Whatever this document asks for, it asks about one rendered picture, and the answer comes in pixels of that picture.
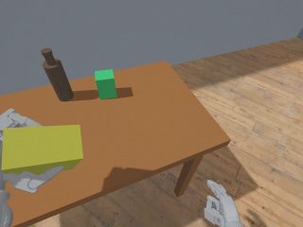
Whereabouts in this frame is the table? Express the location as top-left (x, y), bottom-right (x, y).
top-left (0, 61), bottom-right (231, 227)

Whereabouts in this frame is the left robot hand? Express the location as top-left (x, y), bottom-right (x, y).
top-left (0, 109), bottom-right (64, 194)

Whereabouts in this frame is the robot left forearm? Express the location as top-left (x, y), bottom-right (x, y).
top-left (0, 189), bottom-right (13, 227)

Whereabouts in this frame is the sponge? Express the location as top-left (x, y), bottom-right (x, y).
top-left (1, 125), bottom-right (83, 175)

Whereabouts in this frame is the right robot hand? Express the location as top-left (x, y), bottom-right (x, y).
top-left (204, 180), bottom-right (241, 227)

